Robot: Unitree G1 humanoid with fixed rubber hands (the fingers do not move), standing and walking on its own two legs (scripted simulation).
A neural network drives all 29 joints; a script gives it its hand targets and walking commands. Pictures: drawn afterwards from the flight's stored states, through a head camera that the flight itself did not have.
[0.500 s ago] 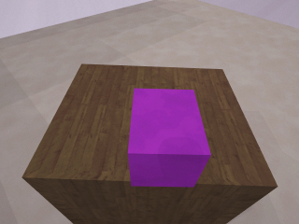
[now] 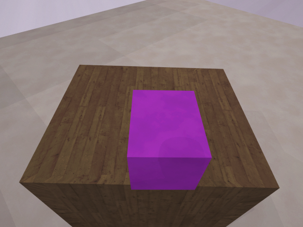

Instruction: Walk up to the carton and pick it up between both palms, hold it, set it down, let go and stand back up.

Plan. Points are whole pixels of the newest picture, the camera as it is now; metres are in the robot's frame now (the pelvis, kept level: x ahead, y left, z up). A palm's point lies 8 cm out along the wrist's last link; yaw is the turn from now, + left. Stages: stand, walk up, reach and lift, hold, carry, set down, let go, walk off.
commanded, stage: stand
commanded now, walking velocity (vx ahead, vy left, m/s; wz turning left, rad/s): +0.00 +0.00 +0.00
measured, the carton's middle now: (163, 138) +0.40 -0.04 -0.02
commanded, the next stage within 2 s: none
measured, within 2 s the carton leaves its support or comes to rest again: neither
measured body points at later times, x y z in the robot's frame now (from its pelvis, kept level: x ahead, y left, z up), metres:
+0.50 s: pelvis +0.00 +0.00 +0.00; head +0.01 +0.00 +0.45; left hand +0.03 +0.24 -0.15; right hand +0.02 -0.26 -0.14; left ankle -0.04 +0.11 -0.74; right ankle +0.05 -0.14 -0.74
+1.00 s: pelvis +0.01 -0.01 +0.00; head +0.02 -0.01 +0.45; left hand +0.04 +0.24 -0.15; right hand +0.03 -0.25 -0.15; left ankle -0.04 +0.11 -0.74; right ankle +0.05 -0.14 -0.74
